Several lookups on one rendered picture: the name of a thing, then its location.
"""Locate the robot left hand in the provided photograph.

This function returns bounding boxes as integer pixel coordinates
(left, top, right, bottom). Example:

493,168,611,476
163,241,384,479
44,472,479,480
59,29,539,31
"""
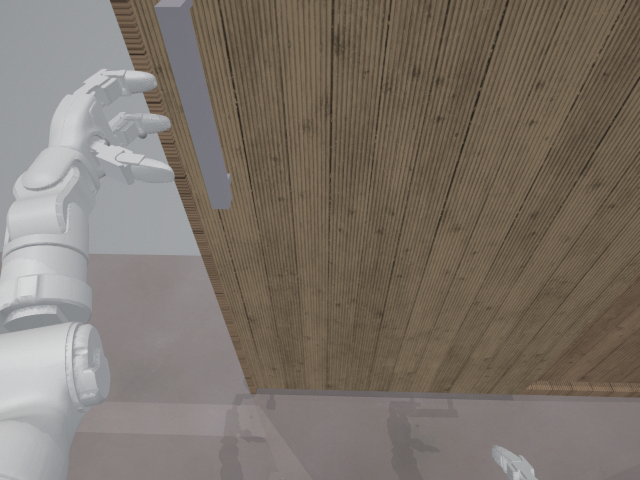
48,69,175,185

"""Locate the robot right hand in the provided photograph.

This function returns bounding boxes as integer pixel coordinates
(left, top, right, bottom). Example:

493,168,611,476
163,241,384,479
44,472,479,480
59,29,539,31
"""
491,445,538,480

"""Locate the left robot forearm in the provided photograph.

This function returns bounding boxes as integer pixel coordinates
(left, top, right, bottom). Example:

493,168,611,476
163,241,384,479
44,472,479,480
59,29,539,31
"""
0,147,100,334

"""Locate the handle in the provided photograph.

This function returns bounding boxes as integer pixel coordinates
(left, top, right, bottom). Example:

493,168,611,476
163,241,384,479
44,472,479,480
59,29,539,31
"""
154,0,232,209

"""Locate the left robot upper arm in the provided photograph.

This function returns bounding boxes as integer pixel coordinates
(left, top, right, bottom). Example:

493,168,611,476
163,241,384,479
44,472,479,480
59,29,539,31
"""
0,321,110,480

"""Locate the wardrobe door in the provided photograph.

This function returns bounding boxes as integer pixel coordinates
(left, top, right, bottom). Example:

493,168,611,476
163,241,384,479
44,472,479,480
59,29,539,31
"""
130,0,640,395
534,272,640,383

